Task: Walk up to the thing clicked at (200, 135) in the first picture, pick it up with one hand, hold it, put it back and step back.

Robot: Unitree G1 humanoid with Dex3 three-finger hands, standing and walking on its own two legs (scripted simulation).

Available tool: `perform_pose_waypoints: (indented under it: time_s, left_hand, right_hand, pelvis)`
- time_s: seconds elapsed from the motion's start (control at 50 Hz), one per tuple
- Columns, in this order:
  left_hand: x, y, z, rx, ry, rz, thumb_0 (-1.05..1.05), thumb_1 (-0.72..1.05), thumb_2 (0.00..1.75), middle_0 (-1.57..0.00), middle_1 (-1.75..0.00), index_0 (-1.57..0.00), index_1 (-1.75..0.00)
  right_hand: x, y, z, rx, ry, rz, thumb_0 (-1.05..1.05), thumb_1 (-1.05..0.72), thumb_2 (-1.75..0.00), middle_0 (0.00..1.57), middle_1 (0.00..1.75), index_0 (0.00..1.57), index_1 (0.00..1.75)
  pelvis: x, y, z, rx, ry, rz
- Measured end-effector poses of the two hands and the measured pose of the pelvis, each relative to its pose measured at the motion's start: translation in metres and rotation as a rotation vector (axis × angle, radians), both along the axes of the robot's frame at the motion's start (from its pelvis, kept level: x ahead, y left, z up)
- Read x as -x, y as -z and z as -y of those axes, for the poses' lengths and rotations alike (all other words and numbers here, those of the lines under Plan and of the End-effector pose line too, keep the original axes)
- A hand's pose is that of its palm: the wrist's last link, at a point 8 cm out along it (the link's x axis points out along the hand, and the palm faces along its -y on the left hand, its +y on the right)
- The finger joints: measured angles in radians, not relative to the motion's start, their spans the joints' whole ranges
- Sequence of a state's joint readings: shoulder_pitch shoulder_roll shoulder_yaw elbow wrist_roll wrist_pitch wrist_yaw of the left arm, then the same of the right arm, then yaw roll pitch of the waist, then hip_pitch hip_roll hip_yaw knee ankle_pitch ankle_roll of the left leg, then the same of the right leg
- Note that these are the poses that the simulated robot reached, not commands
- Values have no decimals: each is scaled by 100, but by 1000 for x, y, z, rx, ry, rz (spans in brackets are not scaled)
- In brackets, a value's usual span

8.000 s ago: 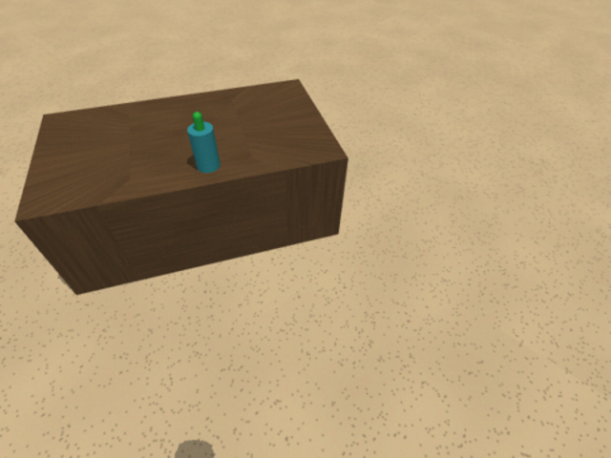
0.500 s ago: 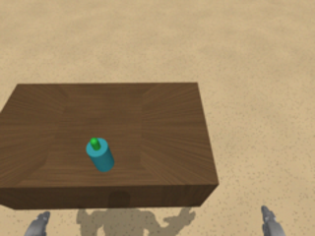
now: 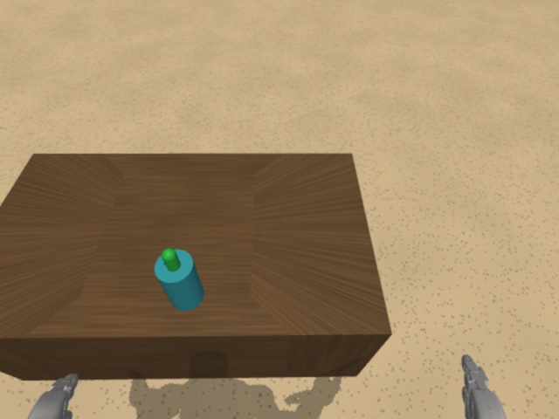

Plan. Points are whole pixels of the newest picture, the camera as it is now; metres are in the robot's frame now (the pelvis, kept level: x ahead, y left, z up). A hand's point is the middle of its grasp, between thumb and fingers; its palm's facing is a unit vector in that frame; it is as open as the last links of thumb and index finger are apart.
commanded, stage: go down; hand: left
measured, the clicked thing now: (178, 275) +0.45 +0.23 -0.22
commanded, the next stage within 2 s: approach in 1.92 s
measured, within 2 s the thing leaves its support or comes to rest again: neither
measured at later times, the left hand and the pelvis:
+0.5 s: hand out of the picture +0.15 +0.29 -0.08, palm faces +0.15 -0.93 -0.33, open 17.5 cm; pelvis +0.00 +0.00 -0.01, yaw +0 degrees
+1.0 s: hand (35, 337) +0.25 +0.35 -0.02, palm faces +0.22 -0.95 -0.21, open 17.5 cm; pelvis -0.01 +0.00 -0.02, yaw +0 degrees
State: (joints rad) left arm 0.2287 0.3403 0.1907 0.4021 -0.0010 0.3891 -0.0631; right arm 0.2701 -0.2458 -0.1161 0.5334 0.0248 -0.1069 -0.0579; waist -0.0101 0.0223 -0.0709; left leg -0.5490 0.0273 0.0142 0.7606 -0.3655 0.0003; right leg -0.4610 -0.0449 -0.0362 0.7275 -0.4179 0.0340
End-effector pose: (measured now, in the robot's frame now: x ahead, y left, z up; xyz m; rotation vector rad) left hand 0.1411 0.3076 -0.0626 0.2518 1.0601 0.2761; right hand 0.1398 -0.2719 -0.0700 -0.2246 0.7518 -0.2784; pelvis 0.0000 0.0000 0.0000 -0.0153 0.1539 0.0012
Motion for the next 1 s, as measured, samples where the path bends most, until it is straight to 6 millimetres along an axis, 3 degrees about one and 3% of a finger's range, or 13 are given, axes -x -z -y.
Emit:
perform_pose_waypoints:
  time_s: [0.58, 0.7, 0.9, 1.0]
  left_hand:
    - [4, -21, -27, -7, -12, 127, -1, -57, 5, -8, -3, -7, -4]
    - [-14, -30, -41, -13, -22, 212, -1, -58, 6, -8, -4, -7, -5]
    - [-67, -57, -73, 22, -15, 369, -1, -57, 6, -7, -4, -6, -6]
    - [-84, -65, -84, 52, -6, 418, -1, -57, 6, -7, -4, -6, -5]
  right_hand:
    - [0, -18, -17, 19, -46, 147, -1, 54, -4, 6, 5, 5, 5]
    - [1, -16, -15, 38, -42, 148, -1, 53, -4, 6, 5, 5, 5]
    - [7, -20, -12, 62, -33, 166, -1, 53, -5, 6, 5, 5, 5]
    - [16, -22, -11, 68, -34, 163, -1, 53, -5, 6, 5, 5, 5]
  pelvis:
    - [3, 16, 4, 7, -12, -23]
    - [5, 19, 3, 10, -17, -23]
    - [11, 19, 0, 13, -10, -22]
    - [14, 18, -2, 13, -1, -25]
